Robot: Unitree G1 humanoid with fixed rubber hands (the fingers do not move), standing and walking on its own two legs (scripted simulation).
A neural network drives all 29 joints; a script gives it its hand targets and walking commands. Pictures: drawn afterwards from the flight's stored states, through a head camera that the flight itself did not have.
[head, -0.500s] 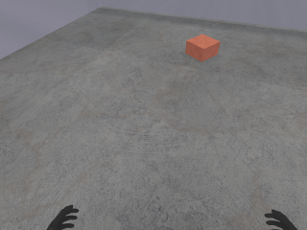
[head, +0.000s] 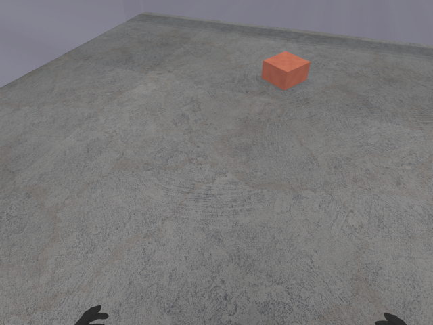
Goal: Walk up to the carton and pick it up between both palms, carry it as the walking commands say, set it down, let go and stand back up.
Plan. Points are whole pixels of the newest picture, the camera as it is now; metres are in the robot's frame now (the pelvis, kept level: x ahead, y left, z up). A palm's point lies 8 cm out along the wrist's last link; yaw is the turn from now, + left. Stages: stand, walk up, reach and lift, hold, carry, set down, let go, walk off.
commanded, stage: stand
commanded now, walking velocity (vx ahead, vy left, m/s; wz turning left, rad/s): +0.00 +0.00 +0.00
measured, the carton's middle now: (285, 70) +2.35 -0.48 -0.69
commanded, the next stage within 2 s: walk up in 1.48 s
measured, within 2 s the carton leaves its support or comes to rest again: neither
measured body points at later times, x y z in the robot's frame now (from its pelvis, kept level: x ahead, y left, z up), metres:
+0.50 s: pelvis +0.00 +0.00 +0.01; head +0.00 +0.00 +0.46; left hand +0.11 +0.31 -0.10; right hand +0.11 -0.32 -0.10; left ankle +0.01 +0.12 -0.74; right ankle +0.01 -0.12 -0.74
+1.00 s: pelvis +0.00 +0.00 +0.01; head +0.01 +0.00 +0.46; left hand +0.11 +0.31 -0.10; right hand +0.11 -0.32 -0.10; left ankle +0.01 +0.12 -0.74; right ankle +0.01 -0.12 -0.74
